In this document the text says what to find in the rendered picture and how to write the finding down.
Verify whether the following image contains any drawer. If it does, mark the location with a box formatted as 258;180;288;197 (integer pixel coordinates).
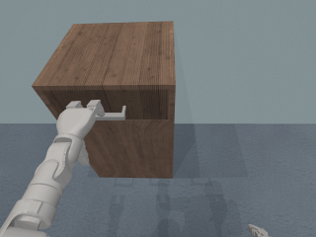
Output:
42;89;169;119

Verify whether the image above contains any left robot upper arm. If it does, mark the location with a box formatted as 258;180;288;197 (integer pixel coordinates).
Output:
1;226;50;237

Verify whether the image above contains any handle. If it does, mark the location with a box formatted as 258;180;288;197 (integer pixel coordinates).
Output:
95;106;126;120

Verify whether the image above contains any left robot forearm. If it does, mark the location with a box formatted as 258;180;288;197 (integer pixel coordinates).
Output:
0;133;83;237

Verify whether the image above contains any robot left hand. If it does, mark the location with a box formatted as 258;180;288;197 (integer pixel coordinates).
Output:
56;100;105;166

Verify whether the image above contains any robot right hand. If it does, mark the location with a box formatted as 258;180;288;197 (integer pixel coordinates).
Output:
247;224;271;237

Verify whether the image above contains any cabinet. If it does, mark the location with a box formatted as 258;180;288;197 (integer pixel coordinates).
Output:
32;21;176;179

